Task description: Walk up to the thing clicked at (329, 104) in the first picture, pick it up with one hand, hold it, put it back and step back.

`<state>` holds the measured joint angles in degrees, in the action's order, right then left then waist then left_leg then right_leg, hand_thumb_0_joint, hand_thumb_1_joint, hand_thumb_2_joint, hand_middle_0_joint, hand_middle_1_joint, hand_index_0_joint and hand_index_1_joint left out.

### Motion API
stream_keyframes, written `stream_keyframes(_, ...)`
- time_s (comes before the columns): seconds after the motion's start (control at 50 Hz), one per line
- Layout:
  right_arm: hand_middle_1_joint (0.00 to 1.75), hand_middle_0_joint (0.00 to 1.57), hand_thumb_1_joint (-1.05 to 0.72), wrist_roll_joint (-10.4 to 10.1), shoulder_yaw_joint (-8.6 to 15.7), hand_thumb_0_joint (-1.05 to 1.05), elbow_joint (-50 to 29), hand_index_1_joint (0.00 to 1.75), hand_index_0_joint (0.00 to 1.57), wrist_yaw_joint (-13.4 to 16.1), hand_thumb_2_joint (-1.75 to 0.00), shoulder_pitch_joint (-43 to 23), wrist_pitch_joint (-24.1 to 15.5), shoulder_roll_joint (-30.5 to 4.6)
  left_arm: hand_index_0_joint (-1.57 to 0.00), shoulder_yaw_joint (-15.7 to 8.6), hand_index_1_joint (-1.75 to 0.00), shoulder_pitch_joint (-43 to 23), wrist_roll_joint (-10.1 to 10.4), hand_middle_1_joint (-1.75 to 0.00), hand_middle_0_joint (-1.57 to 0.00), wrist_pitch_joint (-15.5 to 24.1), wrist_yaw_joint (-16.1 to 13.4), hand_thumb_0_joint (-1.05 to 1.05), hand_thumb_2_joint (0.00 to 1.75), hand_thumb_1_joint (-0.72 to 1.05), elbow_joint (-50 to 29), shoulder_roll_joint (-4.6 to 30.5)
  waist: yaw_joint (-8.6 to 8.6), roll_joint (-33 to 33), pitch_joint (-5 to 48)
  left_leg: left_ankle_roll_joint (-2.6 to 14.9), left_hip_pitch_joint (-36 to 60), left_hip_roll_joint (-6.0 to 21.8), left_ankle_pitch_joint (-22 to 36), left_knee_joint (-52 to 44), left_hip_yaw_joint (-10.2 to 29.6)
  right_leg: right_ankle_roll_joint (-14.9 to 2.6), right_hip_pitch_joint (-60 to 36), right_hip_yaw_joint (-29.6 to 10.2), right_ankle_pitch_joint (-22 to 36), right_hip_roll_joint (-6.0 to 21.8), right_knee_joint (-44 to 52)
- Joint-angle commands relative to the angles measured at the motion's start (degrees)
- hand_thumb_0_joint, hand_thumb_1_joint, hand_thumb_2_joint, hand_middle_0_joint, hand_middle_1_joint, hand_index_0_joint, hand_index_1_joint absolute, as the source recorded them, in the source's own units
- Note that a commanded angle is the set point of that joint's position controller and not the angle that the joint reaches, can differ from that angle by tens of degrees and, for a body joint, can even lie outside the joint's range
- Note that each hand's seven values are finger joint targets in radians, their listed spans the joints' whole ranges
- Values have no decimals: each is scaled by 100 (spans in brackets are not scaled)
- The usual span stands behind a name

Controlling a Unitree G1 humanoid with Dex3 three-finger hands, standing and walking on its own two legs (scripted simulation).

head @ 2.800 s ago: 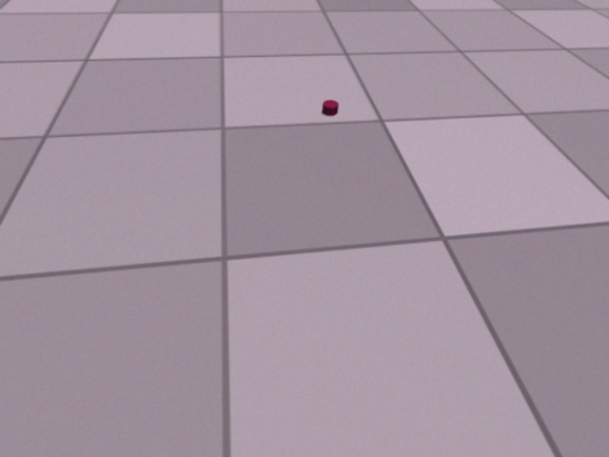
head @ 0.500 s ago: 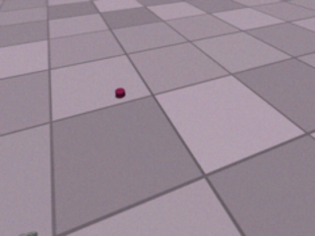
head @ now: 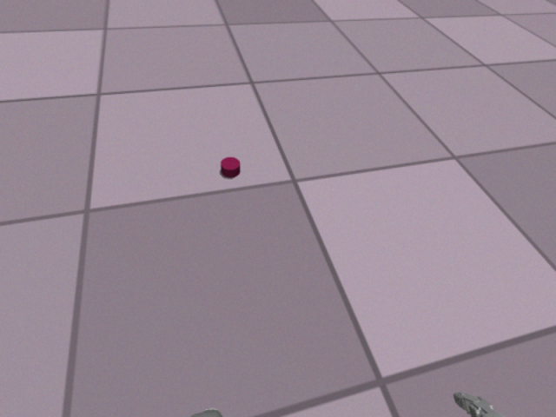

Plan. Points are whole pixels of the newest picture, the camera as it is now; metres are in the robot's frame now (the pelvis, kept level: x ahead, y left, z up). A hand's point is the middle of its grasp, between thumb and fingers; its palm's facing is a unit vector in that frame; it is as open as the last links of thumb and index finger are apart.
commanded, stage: walk up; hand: left
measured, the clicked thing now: (230, 167) +1.37 +0.24 -0.72
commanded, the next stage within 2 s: none
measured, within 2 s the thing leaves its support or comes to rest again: neither
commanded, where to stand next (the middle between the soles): +0.99 +0.02 m, yaw -2 degrees
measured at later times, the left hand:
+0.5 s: hand (151, 287) +0.35 +0.24 -0.10, palm faces -0.03 -0.91 -0.41, open 7.4 cm
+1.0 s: hand (143, 235) +0.49 +0.30 -0.14, palm faces -0.05 -0.94 -0.33, open 7.4 cm
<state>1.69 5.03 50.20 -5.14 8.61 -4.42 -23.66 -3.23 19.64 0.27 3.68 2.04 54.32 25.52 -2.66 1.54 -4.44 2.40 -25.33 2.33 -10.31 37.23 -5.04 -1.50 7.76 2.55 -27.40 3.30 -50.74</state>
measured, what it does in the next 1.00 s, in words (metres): walks ahead: right foot, then left foot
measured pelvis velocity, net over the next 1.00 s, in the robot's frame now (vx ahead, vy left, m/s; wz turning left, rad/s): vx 0.45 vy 0.02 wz -0.01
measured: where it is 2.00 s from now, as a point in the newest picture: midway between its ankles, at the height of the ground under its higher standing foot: (268, 259)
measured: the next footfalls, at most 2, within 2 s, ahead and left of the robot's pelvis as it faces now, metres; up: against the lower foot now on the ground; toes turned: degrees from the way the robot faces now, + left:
right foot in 0.38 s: +0.35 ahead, -0.16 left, +0.00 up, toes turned -7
left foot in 0.80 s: +0.52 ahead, +0.12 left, +0.00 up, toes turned +6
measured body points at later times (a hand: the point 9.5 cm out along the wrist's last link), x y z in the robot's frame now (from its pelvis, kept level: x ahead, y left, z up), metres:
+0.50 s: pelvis +0.24 -0.04 +0.01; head +0.25 -0.06 +0.46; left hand +0.35 +0.28 -0.07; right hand +0.27 -0.36 -0.12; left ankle +0.17 +0.10 -0.65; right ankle +0.31 -0.15 -0.72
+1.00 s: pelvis +0.45 +0.02 +0.02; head +0.46 +0.05 +0.47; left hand +0.50 +0.35 -0.11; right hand +0.52 -0.30 -0.07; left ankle +0.48 +0.12 -0.72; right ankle +0.47 -0.13 -0.65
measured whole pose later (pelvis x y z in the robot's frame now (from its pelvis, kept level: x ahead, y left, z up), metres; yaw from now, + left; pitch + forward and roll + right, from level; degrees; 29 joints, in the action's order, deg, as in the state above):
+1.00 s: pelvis +0.45 +0.02 +0.02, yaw +0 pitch -3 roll +0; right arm 0.5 3.2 50.4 -3.1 15.4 -5.1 -22.2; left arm -2.2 16.9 0.4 3.1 2.8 54.5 26.1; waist 0.1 4.2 -4.0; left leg 2.4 -13.2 1.3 -13.0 28.6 -6.8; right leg -1.2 27.3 -1.1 -18.1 3.9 -58.8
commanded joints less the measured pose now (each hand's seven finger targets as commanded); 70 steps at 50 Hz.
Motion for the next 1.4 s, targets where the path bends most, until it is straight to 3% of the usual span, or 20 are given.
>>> stream_keyframes(0.0,30,20,-90,-248,441,0,-293,30,20,269,-90,1032,-90,-1747,-20,-164,-30,-172,85,-30,-20,270,-106,0,90,90,-601,1267,642,-661,922,1220,3059,1912,-341,-1992,2731,-165,3135,-885,576,77,-2157)
stream_keyframes(0.08,30,20,-90,-194,214,0,-412,30,20,292,-90,566,-178,-1380,-20,-174,-30,72,29,-30,-20,144,59,0,90,90,-385,1049,269,-865,341,1011,1535,1347,689,-2235,1115,74,2223,-501,915,391,-904)
stream_keyframes(0.16,30,20,-90,-163,249,0,-494,30,20,240,-90,567,-247,-1562,-20,-218,-30,-470,-68,-30,-20,99,208,0,90,90,-572,970,343,-947,52,1249,1421,1431,-445,-2574,1056,178,2380,-209,1288,531,424)
stream_keyframes(0.34,30,20,-90,-133,159,0,-511,30,20,250,-90,653,-140,-1318,-20,-441,-30,-140,-93,-30,-20,226,154,0,90,90,-304,1125,-166,-45,550,538,735,796,473,-235,267,-126,-470,232,1620,-117,1998)
stream_keyframes(0.36,30,20,-90,-135,36,0,-526,30,20,245,-90,958,-153,-959,-20,-573,-30,445,-127,-30,-20,298,72,0,90,90,-228,1465,-406,1027,980,312,147,276,219,1527,-123,-335,-1291,-859,759,595,2583)
stream_keyframes(0.38,30,20,-90,-188,-26,0,-639,30,20,247,-90,1109,-156,-837,-20,-654,-30,706,-100,-30,-20,337,6,0,90,90,-320,2022,-407,1770,1164,17,-1272,-461,-1789,2859,-46,-1054,-2129,-3639,597,2183,3452)
stream_keyframes(0.4,30,20,-90,-126,80,0,-524,30,20,335,-90,711,-92,-1337,-20,-607,-30,519,21,-30,-20,301,-16,0,90,90,-344,2028,-465,961,898,23,-1556,-107,-2040,3248,570,-1507,-1641,-4114,522,2484,3539)
stream_keyframes(0.5,30,20,-90,-152,124,0,-85,30,20,214,-90,1058,37,-1223,-20,-358,-30,-553,13,-30,-20,290,-62,0,90,90,-646,1353,236,763,241,-91,-548,317,-792,2187,796,-1027,268,-1161,1438,1235,3682)
stream_keyframes(0.64,30,20,-90,-35,176,0,-255,30,20,21,-90,282,38,-1027,-20,-436,-30,-376,-62,-30,-20,332,9,0,90,90,-752,1507,14,564,120,-247,-207,441,70,82,355,-1083,462,-689,454,1322,3779)
stream_keyframes(0.76,30,20,-90,-40,355,0,88,30,20,83,-90,1248,-68,-1329,-20,-304,-30,-567,-127,-30,-20,249,18,0,90,90,-762,1299,742,-343,541,42,2316,37,-355,-556,77,-655,1431,-78,1450,905,1805)
stream_keyframes(0.78,30,20,-90,7,474,0,215,30,20,174,-90,1851,-122,-1695,-20,-171,-30,-230,-96,-30,-20,232,15,0,90,90,-746,924,983,-1568,881,343,3119,628,-1543,-1263,1142,-381,2099,364,1673,404,-206)
stream_keyframes(0.8,30,20,-90,-3,548,0,32,30,20,232,-90,1888,-161,-2164,-20,-124,-30,-99,0,-30,-20,201,7,0,90,90,-794,660,893,-2296,733,808,3395,2027,-2364,-2418,4029,-93,3502,191,-97,-552,-1428)
stream_keyframes(0.82,30,20,-90,-186,561,0,-61,30,20,230,-90,1657,-132,-2203,-20,-226,-30,-363,-43,-30,-20,151,-110,0,90,90,-671,1259,855,-1323,552,1209,2697,2339,-2505,-2553,4356,-181,3367,-518,-217,-145,-1854)
stream_keyframes(0.92,30,20,-90,-168,235,0,-254,30,20,317,-90,787,-184,-1452,-20,-205,-30,137,23,-30,-20,68,8,0,90,90,-246,1125,294,-1071,185,786,1582,1318,-128,-2335,1397,33,2428,-616,1042,304,-975)
stream_keyframes(1.02,30,20,-90,-135,265,0,-353,30,20,316,-90,975,-200,-1528,-20,-192,-30,-528,-69,-30,-20,21,140,0,90,90,-488,947,473,-960,-23,1108,1813,1375,-25,-2470,1031,198,2595,-272,1337,424,308)
stream_keyframes(1.2,30,20,-90,-157,210,0,-540,30,20,334,-90,879,-66,-1449,-20,-283,-30,-441,-78,-30,-20,133,119,0,90,90,-438,851,124,-420,342,658,1286,1039,860,-944,503,-60,362,295,1952,-206,2022)
stream_keyframes(1.22,30,20,-90,-154,110,0,-564,30,20,334,-90,1003,-60,-1207,-20,-372,-30,44,-83,-30,-20,187,51,0,90,90,-315,1053,-100,97,628,517,935,757,958,103,302,-171,-557,73,1600,-159,2214)
stream_keyframes(1.26,30,20,-90,-197,-11,0,-683,30,20,328,-90,1171,-59,-958,-20,-596,-30,719,-70,-30,-20,253,-56,0,90,90,-363,1959,-360,1544,1029,51,-1169,-455,-1850,2635,58,-1237,-1862,-3846,571,2138,3564)
stream_keyframes(1.28,30,20,-90,-127,96,0,-546,30,20,397,-90,895,10,-1370,-20,-551,-30,486,29,-30,-20,228,-64,0,90,90,-435,1846,-298,741,753,39,-1277,-36,-1995,3083,623,-1530,-1352,-3920,664,2314,3475)
stream_keyframes(1.38,30,20,-90,-139,139,0,-125,30,20,248,-90,1308,117,-1204,-20,-353,-30,-490,-7,-30,-20,234,-86,0,90,90,-752,1282,262,672,134,-78,-333,329,-894,2092,657,-1047,549,-1259,1076,1137,3661)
